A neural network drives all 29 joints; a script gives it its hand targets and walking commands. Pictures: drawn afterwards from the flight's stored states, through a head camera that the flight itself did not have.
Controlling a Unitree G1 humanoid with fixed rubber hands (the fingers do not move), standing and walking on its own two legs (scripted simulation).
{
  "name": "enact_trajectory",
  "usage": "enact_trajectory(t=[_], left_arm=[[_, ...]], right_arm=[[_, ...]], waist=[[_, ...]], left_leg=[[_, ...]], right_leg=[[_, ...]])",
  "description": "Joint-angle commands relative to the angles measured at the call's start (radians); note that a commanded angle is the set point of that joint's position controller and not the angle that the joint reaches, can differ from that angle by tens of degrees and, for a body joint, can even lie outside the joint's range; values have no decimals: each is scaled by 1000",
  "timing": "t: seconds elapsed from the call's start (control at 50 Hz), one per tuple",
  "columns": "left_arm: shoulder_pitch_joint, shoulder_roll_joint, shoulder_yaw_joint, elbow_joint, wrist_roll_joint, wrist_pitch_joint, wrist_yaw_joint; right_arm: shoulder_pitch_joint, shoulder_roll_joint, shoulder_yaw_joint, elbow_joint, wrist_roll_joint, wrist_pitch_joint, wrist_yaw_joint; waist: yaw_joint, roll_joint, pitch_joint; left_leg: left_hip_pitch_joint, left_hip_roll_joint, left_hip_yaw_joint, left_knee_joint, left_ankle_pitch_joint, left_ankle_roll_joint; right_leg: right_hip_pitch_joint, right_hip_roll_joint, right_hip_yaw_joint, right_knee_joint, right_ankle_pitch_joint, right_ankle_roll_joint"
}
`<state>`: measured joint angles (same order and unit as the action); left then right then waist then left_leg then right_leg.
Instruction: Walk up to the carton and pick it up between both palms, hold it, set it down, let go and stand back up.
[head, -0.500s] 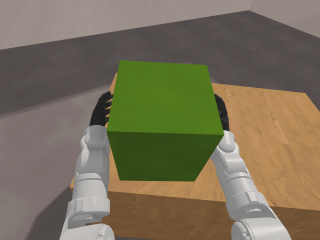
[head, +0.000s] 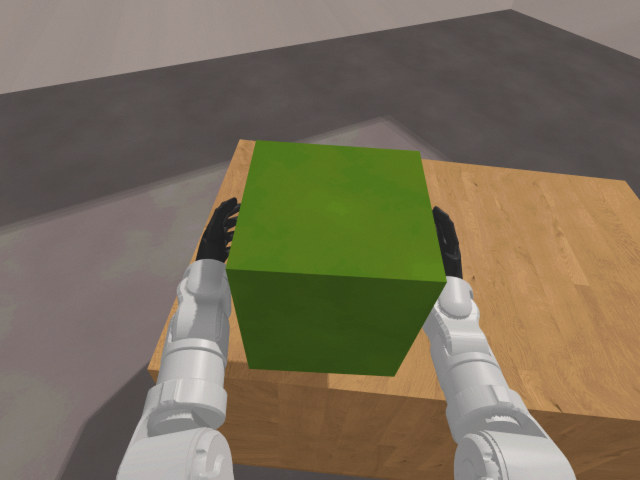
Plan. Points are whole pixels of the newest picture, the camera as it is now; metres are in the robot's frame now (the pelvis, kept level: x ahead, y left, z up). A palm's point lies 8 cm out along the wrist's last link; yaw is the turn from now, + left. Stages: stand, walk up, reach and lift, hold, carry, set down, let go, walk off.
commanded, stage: set down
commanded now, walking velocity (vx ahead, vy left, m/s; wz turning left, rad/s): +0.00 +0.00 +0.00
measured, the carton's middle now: (329, 266) +0.38 +0.00 +0.07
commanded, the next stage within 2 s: none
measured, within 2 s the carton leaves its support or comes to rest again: neither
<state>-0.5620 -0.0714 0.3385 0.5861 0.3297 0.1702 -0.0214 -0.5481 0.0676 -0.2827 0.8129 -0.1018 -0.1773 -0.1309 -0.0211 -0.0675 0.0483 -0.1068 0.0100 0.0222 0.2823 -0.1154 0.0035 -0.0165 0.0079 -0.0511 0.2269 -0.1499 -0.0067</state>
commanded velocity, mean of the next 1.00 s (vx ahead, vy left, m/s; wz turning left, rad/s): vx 0.00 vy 0.00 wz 0.00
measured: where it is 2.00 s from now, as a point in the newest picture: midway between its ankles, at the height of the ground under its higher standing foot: outside the picture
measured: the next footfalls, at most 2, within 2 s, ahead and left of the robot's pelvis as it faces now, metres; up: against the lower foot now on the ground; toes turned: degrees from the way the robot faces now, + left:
none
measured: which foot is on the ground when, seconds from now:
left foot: down 0.00-1.00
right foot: down 0.00-1.00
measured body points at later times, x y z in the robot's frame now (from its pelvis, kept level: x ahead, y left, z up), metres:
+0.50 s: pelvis +0.01 +0.00 +0.00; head +0.04 +0.02 +0.45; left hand +0.40 +0.14 +0.03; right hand +0.38 -0.16 +0.05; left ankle +0.03 +0.11 -0.75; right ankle -0.01 -0.11 -0.75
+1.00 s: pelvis +0.01 +0.00 +0.00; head +0.07 +0.02 +0.44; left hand +0.40 +0.14 -0.01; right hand +0.38 -0.16 +0.02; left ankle +0.03 +0.11 -0.75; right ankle -0.01 -0.11 -0.75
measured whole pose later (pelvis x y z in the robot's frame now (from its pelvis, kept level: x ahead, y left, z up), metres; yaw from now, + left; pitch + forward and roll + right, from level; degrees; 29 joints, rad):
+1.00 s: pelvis +0.01 +0.00 +0.00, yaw -1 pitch +10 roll -1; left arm -0.61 -0.01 0.40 1.04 0.32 -0.27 0.03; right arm -0.57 0.11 -0.49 0.99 -0.35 -0.41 -0.11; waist -0.01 -0.03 -0.06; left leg -0.37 0.02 0.04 0.30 -0.11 0.00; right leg -0.29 0.02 -0.03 0.25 -0.13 -0.01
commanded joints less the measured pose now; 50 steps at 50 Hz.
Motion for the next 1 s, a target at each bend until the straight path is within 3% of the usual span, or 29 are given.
enact_trajectory(t=[0.0,0.06,0.2,0.4,0.46,0.56,0.68,0.82,0.98], left_arm=[[-580,-541,-377,-71,-28,-119,-99],[-557,-534,-353,-30,-18,-151,-99],[-577,-551,-360,30,-13,-239,-78],[-579,-539,-307,143,-6,-349,-76],[-602,-549,-320,150,-7,-394,-65],[-619,-544,-305,211,1,-434,-49],[-659,-538,-287,238,2,-493,-36],[-616,-516,-220,324,38,-514,-44],[-659,-534,-248,323,33,-576,-14]], right_arm=[[-621,484,342,-174,-68,-95,130],[-611,492,323,-166,-96,-114,133],[-571,504,286,-76,-136,-153,136],[-558,553,268,-15,-202,-207,129],[-555,575,263,-2,-222,-234,129],[-557,572,224,44,-248,-245,136],[-559,598,206,70,-274,-263,137],[-513,611,169,148,-306,-258,136],[-540,616,140,149,-341,-303,141]], waist=[[8,74,-481],[15,73,-496],[-2,100,-531],[6,60,-552],[5,79,-619],[6,90,-630],[14,91,-693],[18,74,-614],[7,95,-736]], left_leg=[[158,-3,61,-2,184,-37],[145,-5,69,-5,189,-34],[185,7,61,28,299,-60],[66,4,64,18,279,-33],[58,6,62,31,317,-38],[61,15,62,42,308,-46],[6,12,67,45,306,-42],[-59,10,63,31,265,-26],[-15,21,58,80,351,-48]], right_leg=[[87,2,-59,13,279,34],[100,-2,-52,15,308,39],[46,13,-55,11,348,23],[100,-1,-30,44,441,38],[101,-4,-27,63,494,37],[31,0,-28,54,417,24],[42,-3,-14,70,449,28],[49,-14,2,84,464,35],[-41,0,-13,86,440,14]])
